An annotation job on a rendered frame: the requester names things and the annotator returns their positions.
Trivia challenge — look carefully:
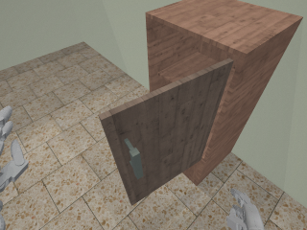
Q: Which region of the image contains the handle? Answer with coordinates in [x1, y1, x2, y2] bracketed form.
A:
[124, 138, 144, 179]

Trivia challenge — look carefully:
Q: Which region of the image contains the left robot hand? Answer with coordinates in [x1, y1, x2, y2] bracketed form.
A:
[0, 105, 29, 193]

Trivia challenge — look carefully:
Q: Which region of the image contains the cupboard door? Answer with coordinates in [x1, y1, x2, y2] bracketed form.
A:
[98, 58, 234, 206]

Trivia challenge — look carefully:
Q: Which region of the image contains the right robot hand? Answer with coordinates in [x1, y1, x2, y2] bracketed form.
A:
[226, 188, 265, 230]

